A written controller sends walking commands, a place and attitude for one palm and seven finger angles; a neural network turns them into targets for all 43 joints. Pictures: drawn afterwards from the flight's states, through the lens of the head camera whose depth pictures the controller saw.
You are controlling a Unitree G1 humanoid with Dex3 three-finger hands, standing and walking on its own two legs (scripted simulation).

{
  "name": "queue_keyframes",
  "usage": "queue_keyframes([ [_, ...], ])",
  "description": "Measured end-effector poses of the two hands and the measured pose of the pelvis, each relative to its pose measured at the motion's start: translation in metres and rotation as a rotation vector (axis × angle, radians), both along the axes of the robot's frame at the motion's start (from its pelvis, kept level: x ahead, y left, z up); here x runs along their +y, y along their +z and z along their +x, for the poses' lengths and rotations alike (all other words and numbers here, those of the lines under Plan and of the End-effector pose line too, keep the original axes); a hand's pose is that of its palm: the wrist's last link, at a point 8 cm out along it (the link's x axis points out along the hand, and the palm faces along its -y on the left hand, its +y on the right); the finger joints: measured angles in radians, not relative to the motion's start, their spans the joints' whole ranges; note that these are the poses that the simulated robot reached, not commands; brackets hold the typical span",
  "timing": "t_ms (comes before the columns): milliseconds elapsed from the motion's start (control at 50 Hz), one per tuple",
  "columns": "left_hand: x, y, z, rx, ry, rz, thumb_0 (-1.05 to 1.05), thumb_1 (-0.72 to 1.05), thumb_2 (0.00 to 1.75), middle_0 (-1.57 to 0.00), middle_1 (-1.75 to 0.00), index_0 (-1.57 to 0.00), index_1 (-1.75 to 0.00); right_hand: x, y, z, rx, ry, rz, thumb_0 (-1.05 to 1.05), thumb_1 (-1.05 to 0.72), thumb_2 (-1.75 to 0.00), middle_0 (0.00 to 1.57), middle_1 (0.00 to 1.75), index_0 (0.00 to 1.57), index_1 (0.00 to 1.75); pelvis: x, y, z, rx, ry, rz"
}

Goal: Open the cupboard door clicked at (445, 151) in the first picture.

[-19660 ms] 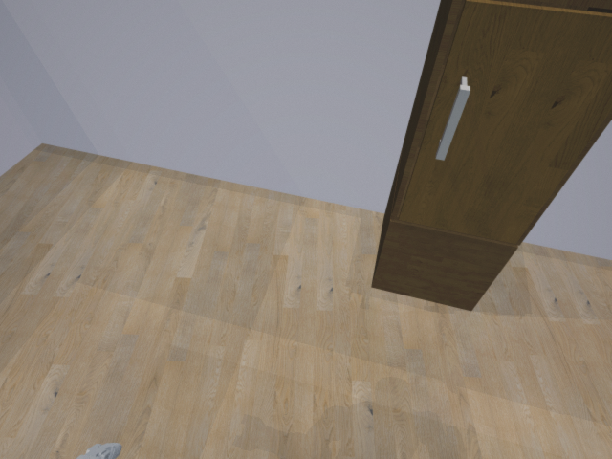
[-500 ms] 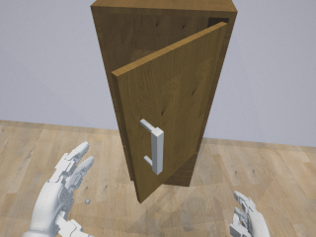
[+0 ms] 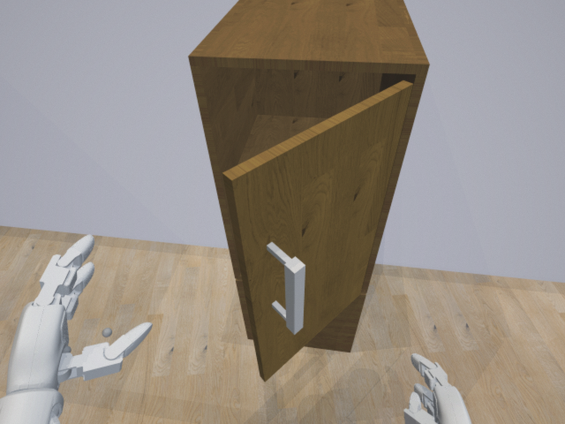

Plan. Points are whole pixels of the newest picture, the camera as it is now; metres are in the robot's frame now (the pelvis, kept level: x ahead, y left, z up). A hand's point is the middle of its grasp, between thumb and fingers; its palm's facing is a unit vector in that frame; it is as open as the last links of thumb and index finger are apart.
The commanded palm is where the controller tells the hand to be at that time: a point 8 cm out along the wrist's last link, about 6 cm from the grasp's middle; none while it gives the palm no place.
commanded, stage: draw the hand back to the body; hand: left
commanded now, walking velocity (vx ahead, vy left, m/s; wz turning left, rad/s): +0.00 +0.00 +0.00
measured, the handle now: (285, 290) +0.31 +0.04 +0.03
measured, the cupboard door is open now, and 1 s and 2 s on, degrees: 50 50 50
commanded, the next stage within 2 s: step back with the hand held close in 0.62 s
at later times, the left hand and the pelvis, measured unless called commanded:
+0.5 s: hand (78, 309) +0.19 +0.25 +0.15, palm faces +0.43 -0.82 -0.38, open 7.6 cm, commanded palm +0.14 +0.29 +0.18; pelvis +0.00 -0.01 +0.01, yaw -1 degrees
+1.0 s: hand (76, 314) +0.18 +0.25 +0.15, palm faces +0.35 -0.81 -0.48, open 7.4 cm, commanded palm +0.13 +0.29 +0.18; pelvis -0.02 -0.01 +0.01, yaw -2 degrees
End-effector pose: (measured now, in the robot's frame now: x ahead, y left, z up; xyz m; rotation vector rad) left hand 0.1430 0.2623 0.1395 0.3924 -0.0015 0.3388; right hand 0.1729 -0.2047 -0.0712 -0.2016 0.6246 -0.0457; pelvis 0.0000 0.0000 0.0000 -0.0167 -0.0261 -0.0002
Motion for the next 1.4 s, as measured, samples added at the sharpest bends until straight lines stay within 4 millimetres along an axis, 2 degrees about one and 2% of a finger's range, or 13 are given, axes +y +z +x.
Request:
queue_keyframes([
  [280, 0.028, 0.038, 0.005, -0.120, 0.094, 0.086, 0.01, 0.67, 0.81, -0.21, -0.30, -0.20, -0.30, -0.018, 0.008, 0.009, 0.011, -0.010, -0.026, 0.02, -0.90, -0.90, 0.20, 0.30, 0.20, 0.30, -0.006, 0.008, 0.003, -0.034, -0.009, 0.004],
  [340, 0.030, 0.040, 0.004, -0.131, 0.109, 0.085, 0.01, 0.75, 0.84, -0.21, -0.30, -0.20, -0.30, -0.021, 0.008, 0.008, 0.017, -0.013, -0.025, 0.02, -0.90, -0.90, 0.20, 0.30, 0.20, 0.30, -0.008, 0.008, 0.002, -0.037, -0.010, 0.005],
  [440, 0.023, 0.033, 0.004, -0.108, 0.097, 0.058, 0.01, 0.84, 0.88, -0.21, -0.30, -0.21, -0.30, -0.026, 0.007, 0.004, 0.029, -0.020, -0.027, 0.02, -0.90, -0.90, 0.20, 0.30, 0.20, 0.30, -0.010, 0.009, 0.000, -0.040, -0.011, 0.006],
  [760, 0.017, 0.034, -0.003, -0.114, 0.090, 0.061, 0.02, 0.89, 0.90, -0.21, -0.30, -0.21, -0.30, -0.031, 0.004, -0.008, 0.038, -0.032, -0.018, 0.02, -0.90, -0.90, 0.20, 0.30, 0.20, 0.30, -0.017, 0.010, -0.007, -0.055, -0.014, 0.005],
  [840, 0.022, 0.039, -0.001, -0.127, 0.079, 0.105, 0.02, 0.89, 0.90, -0.21, -0.30, -0.21, -0.30, -0.033, 0.005, -0.011, 0.051, -0.045, -0.021, 0.02, -0.90, -0.90, 0.20, 0.30, 0.20, 0.30, -0.016, 0.010, -0.011, -0.022, -0.015, -0.006],
  [1040, 0.024, 0.031, 0.001, -0.054, -0.024, 0.155, 0.02, 0.89, 0.90, -0.22, -0.30, -0.21, -0.30, -0.045, 0.007, -0.038, 0.104, -0.151, -0.062, 0.02, -0.90, -0.90, 0.20, 0.30, 0.20, 0.30, -0.002, 0.009, -0.028, 0.032, -0.037, -0.001],
  [1180, 0.036, 0.034, -0.015, -0.089, -0.045, 0.185, 0.02, 0.89, 0.90, -0.22, -0.30, -0.21, -0.30, -0.039, 0.009, -0.063, 0.117, -0.174, -0.085, 0.02, -0.90, -0.90, 0.20, 0.30, 0.20, 0.30, 0.008, 0.006, -0.047, 0.035, -0.038, -0.001],
  [1400, 0.049, 0.034, -0.058, -0.175, -0.005, 0.223, 0.02, 0.89, 0.90, -0.22, -0.30, -0.21, -0.30, -0.017, 0.001, -0.095, 0.079, -0.120, -0.076, 0.02, -0.90, -0.90, 0.20, 0.30, 0.20, 0.30, 0.015, -0.007, -0.081, 0.018, -0.028, -0.004],
])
